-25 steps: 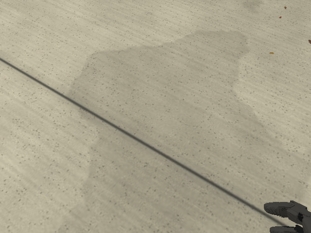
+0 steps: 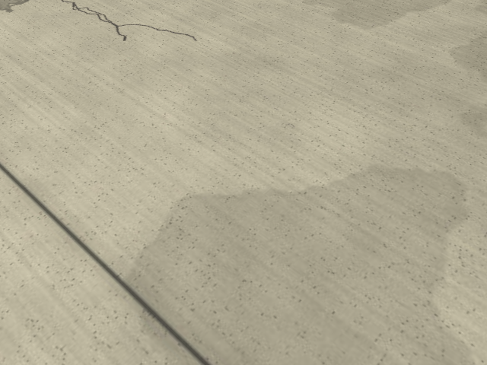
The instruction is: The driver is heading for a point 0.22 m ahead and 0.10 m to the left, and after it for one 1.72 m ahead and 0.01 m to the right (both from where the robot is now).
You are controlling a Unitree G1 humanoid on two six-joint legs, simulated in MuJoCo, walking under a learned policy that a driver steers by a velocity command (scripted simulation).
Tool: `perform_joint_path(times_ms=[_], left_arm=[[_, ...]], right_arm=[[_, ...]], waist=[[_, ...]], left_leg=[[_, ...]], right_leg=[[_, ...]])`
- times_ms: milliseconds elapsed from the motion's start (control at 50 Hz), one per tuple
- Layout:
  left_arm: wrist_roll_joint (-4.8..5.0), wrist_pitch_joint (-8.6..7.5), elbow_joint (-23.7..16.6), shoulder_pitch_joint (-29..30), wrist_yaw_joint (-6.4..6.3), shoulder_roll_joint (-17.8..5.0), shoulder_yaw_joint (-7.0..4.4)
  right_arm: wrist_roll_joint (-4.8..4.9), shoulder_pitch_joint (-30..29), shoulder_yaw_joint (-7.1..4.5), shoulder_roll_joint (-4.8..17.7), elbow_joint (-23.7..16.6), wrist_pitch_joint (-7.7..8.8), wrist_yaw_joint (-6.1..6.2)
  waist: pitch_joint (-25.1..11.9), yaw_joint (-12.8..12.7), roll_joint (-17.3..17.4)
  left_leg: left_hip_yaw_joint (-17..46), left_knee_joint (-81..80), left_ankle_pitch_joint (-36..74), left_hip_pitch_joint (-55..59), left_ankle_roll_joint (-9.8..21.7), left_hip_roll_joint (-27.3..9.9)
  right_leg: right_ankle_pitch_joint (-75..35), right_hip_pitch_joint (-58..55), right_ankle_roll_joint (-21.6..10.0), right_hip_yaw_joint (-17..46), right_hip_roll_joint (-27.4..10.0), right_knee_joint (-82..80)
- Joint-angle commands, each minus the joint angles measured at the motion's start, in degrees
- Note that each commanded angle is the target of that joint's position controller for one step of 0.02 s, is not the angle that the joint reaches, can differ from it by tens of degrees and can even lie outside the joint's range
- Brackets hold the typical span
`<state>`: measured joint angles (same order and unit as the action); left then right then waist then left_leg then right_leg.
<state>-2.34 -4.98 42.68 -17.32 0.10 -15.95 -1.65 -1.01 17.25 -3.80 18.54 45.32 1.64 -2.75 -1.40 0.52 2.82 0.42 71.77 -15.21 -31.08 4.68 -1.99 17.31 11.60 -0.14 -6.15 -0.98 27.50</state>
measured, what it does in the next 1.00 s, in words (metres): walks ahead: left foot, then right foot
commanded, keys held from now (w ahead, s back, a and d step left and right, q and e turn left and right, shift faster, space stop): w+q+shift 0.24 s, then w+e+shift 0.76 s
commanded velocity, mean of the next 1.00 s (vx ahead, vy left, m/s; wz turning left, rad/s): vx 1.00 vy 0.00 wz -0.11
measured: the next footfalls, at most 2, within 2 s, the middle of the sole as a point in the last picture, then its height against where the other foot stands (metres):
left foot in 0.26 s outside the picture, level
right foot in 0.72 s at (233, 258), level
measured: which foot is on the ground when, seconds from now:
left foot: up 0.00-0.24, down 0.26-0.74, up 0.76-1.00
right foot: down 0.00-0.26, up 0.28-0.70, down 0.72-1.00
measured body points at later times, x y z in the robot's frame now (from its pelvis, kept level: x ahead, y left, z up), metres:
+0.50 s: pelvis +0.45 +0.07 +0.00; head +0.46 +0.07 +0.45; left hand +0.52 +0.34 -0.11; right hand +0.54 -0.19 -0.14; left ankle +0.39 +0.08 -0.74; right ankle +0.58 -0.07 -0.65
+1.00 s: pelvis +0.92 +0.10 +0.00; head +0.95 +0.09 +0.45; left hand +0.91 +0.39 -0.12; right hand +1.16 -0.13 -0.05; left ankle +1.13 +0.29 -0.66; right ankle +0.83 +0.09 -0.74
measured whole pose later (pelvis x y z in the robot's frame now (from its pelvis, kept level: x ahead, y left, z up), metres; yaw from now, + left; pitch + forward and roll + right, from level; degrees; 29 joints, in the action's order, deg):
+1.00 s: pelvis +0.92 +0.10 +0.00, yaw -9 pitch +1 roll +0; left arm 0.2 -3.4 50.8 -28.7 1.0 -16.6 -3.8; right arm -3.2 -0.1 2.9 13.8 33.8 4.0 -1.3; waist 0.9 -5.2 0.5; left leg 5.8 48.4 -4.4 -42.2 -3.0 -8.3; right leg 16.3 1.4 -10.2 8.6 11.7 18.3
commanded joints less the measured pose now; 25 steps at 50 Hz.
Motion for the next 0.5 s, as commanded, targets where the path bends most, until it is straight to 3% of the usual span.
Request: perform_joint_path(times_ms=[20, 60, 120, 140, 160, 200, 220, 240, 260, 280, 300, 320, 340, 360, 380, 420, 460, 500], left_arm=[[1.3, -2.24, -0.39, -3.49, 0.27, -3.15, -1.12], [1.24, -2.75, 0.86, -3.21, 0.29, -2.84, -1.05], [1.1, -2.9, 2.24, -2.67, -0.31, -4.76, -1.39], [1.08, -2.88, 2.76, -3.46, -0.55, -6.0, -1.56], [1.06, -2.8, 3.21, -4.86, -0.82, -7.41, -1.76], [0.9, -1.72, 3.19, -6.15, -1.69, -11.38, -2.67], [0.54, -0.68, 2.76, -4.73, -2.12, -13.29, -3.2], [0.19, 0.33, 1.65, -1.98, -2.29, -14.36, -3.57], [-0.24, 0.64, 1.65, -1.89, -1.86, -13.34, -3.3], [-0.68, 0.14, 0.41, -2.9, -0.82, -5.51, -1.52], [2.2, -0.48, -4.6, -10.6, -0.6, -4.96, -0.38], [1.92, -1.25, -4.08, -2.9, -0.95, -8.72, -0.75], [2.46, -1.28, -3.55, -2.2, -0.9, -8.22, -0.5], [1.67, -0.77, -2.6, -1.18, -0.63, -6.89, -0.1], [1.23, 0.45, -1.14, -2.86, -0.12, -5.74, 0.2], [1.12, 3.05, 0.59, -4.19, 1.21, -3.88, 0.22], [1.74, 3.8, -0.28, 0.91, 1.94, -2.96, 0.15], [2.39, 3.4, -1.58, 6.46, 2.29, -2.08, 0.26]], right_arm=[[-0.78, -4.85, 0.64, -0.96, -5.95, -1.04, -1.36], [-0.81, -9.45, 1.19, -1.3, -8.42, -0.89, -1.98], [-0.51, -16.48, 2.15, -0.98, -11.02, -0.57, -3.37], [-0.54, -18.48, 2.46, -1.14, -11.69, -0.55, -3.74], [-0.51, -18.86, 2.46, -0.63, -11.6, -0.55, -3.78], [-0.42, -13.61, 1.88, 1.65, -10.04, -0.59, -3.09], [-0.41, -6.16, 1.06, 3.71, -8.16, -0.52, -2.53], [-0.45, 5.52, -0.3, 6.29, -4.79, -0.45, -1.72], [-0.94, 14.49, -1.79, 8.37, -1.08, -0.55, -0.26], [-0.36, 9.94, -3.15, 12.49, -0.77, -1.14, 1.11], [-1.66, 6.11, -3.61, 17.23, -4.43, -1.33, 1.49], [-1.18, 6.62, -3.52, 13.13, -5.08, -1.5, 2.23], [-1.2, 4.44, -2.7, 10.56, -3.59, -0.85, 2.86], [-1.45, 2.4, -1.89, 7.93, -2.87, 0.39, 2.8], [-1.75, 0.96, -1.19, 6.45, -2.97, 1.83, 2.93], [-0.85, 1.13, -0.15, 3.82, -1.0, 4.13, 2.58], [-0.47, 2.29, -0.15, 3.59, 0.38, 5.54, 1.83], [-0.07, 3.66, 0.09, 2.81, 1.13, 6.22, 1.22]], waist=[[5.59, -0.72, -8.16], [6.33, 0.3, -7.85], [8.79, 0.45, -4.96], [9.43, 0.23, -4.47], [8.64, 0.3, -4.34], [3.87, 3.8, -7.33], [-0.53, 8.24, -8.43], [-5.94, 13.68, -8.99], [-9.04, 16.21, -5.82], [-5.93, 9.56, 9.37], [-19.74, 3.5, 12.33], [-15.66, 7.49, -0.37], [-4.57, 4.07, -3.96], [-0.58, 1.62, -8.63], [1.51, -0.52, -9.75], [5.23, -3.28, -7.47], [8.63, -2.18, -4.75], [9.87, -0.47, -2.96]], left_leg=[[2.59, 0.37, 4.38, -17.44, -0.01, -4.95], [0.71, -4.21, 9.79, -17.55, 0.45, -4.55], [-5.53, -20.14, 17.41, -9.91, 2.26, -2.66], [-8.17, -24.87, 18.63, -5.95, 3.33, -1.22], [-10.79, -27.33, 18.9, -2.14, 4.32, 1.39], [-12.9, -29.04, 14.88, 5.28, 6.07, 5.76], [-12.08, -29.18, 12.05, 13.28, 7.23, 7.37], [-9.53, -30.14, 9.49, 25.76, 9.0, 8.19], [-3.41, -34.78, 6.72, 40.67, 10.59, 7.14], [10.23, -35.55, 7.56, 47.59, 10.32, -2.4], [40.07, -46.05, 1.42, 61.16, 20.72, -16.99], [41.23, -54.78, -7.8, 55.03, 18.28, -16.3], [34.74, -57.22, -7.63, 43.03, 15.8, -15.71], [29.33, -58.25, -5.01, 33.12, 13.78, -14.02], [24.2, -59.2, -0.96, 25.15, 12.4, -12.92], [15.31, -63.23, 0.9, 15.5, 8.65, -9.84], [6.81, -65.77, 10.33, 15.71, 4.55, -6.65], [-1.94, -66.59, 24.06, 18.54, 0.95, -3.1]], right_leg=[[-13.07, -8.89, -5.04, 11.13, -14.89, -17.72], [-23.82, -8.51, -4.33, 3.11, -13.07, -18.44], [-30.24, -6.01, -2.52, -6.2, -10.06, -21.65], [-36.63, -5.87, -1.99, -8.19, -10.01, -21.75], [-49.93, -7.88, -1.38, -9.42, -9.95, -19.42], [-73.48, -13.77, -0.45, -9.68, -11.55, -8.74], [-79.4, -14.0, -0.58, -9.1, -12.82, 1.8], [-79.57, -10.28, -1.43, -7.74, -13.77, 16.23], [-59.67, 0.0, -2.01, -7.35, -10.94, 34.69], [6.19, 17.5, -1.26, -6.25, -0.14, 57.47], [11.11, 32.47, -0.86, 6.04, 1.47, 69.92], [3.94, 36.03, -1.53, 8.7, -0.88, 67.97], [0.84, 35.58, -2.12, 8.01, -3.43, 63.37], [-0.01, 31.54, -2.38, 9.19, -5.57, 58.54], [-0.47, 26.47, -2.5, 10.8, -6.47, 55.81], [-1.29, 21.44, -2.01, 12.74, -7.96, 48.78], [-7.73, 25.54, -2.41, 11.77, -7.57, 41.76], [-15.72, 27.63, -3.63, 8.71, -5.8, 32.86]])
